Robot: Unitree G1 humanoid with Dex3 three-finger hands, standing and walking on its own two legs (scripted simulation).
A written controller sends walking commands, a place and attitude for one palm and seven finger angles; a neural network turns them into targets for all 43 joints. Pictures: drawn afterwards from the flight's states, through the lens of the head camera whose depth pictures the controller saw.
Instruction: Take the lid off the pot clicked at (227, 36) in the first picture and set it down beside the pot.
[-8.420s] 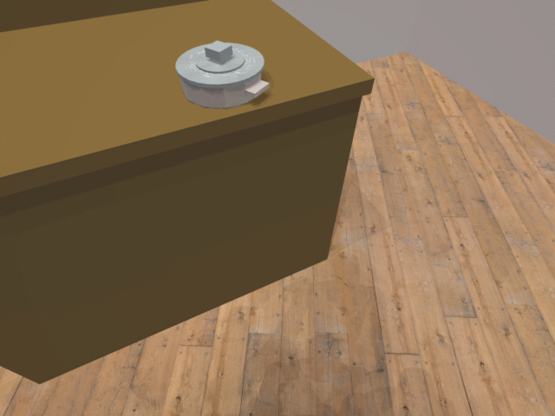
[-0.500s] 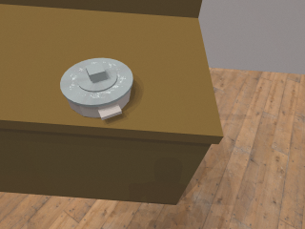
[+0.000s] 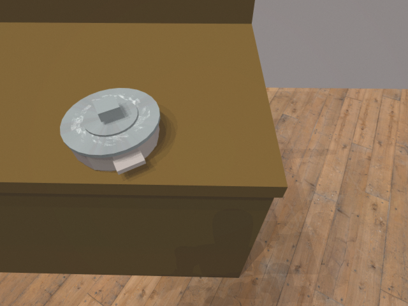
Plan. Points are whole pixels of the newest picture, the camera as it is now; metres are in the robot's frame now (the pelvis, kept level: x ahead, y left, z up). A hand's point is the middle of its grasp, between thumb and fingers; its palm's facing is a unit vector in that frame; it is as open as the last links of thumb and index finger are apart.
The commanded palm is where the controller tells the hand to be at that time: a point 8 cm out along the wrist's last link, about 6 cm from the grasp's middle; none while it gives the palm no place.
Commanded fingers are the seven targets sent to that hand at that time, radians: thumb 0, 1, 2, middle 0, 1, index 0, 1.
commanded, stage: come to a stop and stand still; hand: left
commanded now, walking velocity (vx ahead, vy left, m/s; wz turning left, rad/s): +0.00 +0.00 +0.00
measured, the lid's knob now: (107, 108) +0.42 +0.21 +0.17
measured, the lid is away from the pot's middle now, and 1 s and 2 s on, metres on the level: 0.00 0.00 0.00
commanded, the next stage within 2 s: look again from close up in 0.36 s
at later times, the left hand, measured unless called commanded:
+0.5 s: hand out of the picture +0.07 +0.17 -0.17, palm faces +0.01 -0.97 -0.24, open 7.4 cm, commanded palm none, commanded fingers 0.00 0.90 0.90 -0.20 -0.30 -0.20 -0.30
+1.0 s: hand out of the picture +0.06 +0.16 -0.17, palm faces +0.03 -0.97 -0.22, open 7.4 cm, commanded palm none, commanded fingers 0.00 0.90 0.90 -0.20 -0.30 -0.20 -0.30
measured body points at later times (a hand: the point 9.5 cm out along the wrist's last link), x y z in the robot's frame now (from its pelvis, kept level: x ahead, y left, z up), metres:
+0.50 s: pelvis +0.02 -0.02 +0.00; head +0.06 -0.02 +0.45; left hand +0.07 +0.22 -0.15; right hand +0.05 -0.25 -0.16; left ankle -0.02 +0.11 -0.73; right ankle -0.03 -0.15 -0.73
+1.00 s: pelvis +0.03 -0.03 +0.00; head +0.06 -0.03 +0.45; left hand +0.06 +0.21 -0.15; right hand +0.06 -0.26 -0.15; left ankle -0.02 +0.11 -0.73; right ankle -0.03 -0.15 -0.73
